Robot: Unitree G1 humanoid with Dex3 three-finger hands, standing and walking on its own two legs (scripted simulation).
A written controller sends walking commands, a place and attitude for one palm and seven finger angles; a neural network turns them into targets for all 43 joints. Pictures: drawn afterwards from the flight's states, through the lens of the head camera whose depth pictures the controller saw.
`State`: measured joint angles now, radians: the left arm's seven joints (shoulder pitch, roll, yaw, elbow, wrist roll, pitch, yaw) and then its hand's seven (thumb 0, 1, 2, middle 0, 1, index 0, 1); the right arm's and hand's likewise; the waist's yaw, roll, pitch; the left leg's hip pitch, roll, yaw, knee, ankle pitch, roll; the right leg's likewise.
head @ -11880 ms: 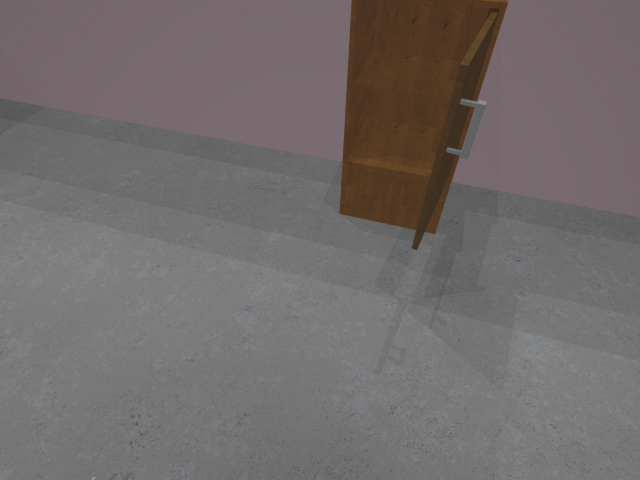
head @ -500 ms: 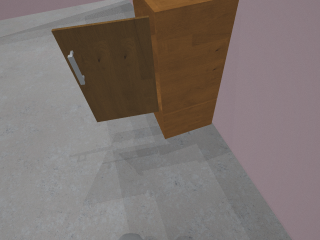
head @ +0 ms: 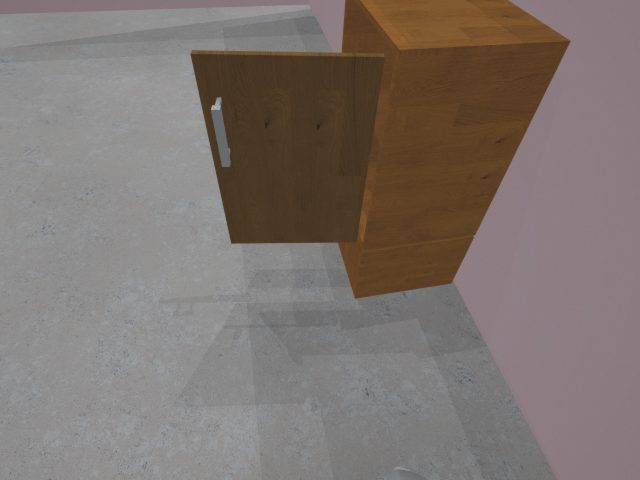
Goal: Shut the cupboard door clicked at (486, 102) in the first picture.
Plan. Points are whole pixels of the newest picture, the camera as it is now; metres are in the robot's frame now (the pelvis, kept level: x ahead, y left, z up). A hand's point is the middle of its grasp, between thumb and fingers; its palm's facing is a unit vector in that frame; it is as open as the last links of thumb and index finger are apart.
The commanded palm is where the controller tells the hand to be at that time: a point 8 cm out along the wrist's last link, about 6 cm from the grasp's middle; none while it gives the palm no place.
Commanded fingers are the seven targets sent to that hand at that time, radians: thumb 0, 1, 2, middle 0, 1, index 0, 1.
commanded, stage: take the last steps up to it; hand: left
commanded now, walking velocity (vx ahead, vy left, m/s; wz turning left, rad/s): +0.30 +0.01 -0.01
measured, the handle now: (222, 133) +0.82 +0.30 -0.04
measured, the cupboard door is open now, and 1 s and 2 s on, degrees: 81 81 81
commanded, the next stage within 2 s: come to a stop and stand still in 0.62 s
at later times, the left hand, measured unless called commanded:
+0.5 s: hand (223, 465) +0.17 +0.15 -0.17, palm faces +0.08 -0.98 -0.20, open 7.3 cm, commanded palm none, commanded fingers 0.00 0.90 0.90 -0.20 -0.30 -0.20 -0.30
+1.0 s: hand (233, 352) +0.35 +0.18 -0.18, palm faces +0.02 -0.97 -0.24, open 7.3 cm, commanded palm none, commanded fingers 0.00 0.90 0.90 -0.20 -0.30 -0.20 -0.30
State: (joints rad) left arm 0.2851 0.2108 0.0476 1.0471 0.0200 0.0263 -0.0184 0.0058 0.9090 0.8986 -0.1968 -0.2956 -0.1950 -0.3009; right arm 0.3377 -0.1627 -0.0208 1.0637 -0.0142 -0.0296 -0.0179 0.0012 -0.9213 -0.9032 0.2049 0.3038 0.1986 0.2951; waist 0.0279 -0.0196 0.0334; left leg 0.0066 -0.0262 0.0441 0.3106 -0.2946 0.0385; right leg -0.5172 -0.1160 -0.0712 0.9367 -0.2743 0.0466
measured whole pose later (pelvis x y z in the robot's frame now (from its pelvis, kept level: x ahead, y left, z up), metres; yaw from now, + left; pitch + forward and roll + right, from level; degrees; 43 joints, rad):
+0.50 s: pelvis +0.17 -0.03 +0.00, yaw +0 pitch -1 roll +0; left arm 0.30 0.16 0.05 1.08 0.02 -0.06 0.01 0.00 0.93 0.90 -0.20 -0.30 -0.20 -0.30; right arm 0.22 -0.18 -0.05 1.04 -0.02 -0.02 0.02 0.00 -0.91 -0.90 0.20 0.30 0.19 0.29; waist 0.01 0.02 0.02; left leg -0.47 0.11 0.08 0.76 -0.25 -0.02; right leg -0.11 -0.03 -0.15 0.38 -0.25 -0.02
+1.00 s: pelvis +0.30 -0.01 -0.01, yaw -1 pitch -1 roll +2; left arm 0.20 0.18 0.04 1.04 0.02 0.02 0.03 0.00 0.92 0.90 -0.20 -0.30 -0.20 -0.30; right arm 0.24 -0.13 -0.04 1.09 -0.01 0.02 -0.04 0.00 -0.92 -0.90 0.20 0.30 0.20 0.30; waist 0.00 -0.01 0.08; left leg -0.18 0.03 0.15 0.54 -0.33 0.00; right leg -0.31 -0.06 -0.07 0.59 -0.22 0.00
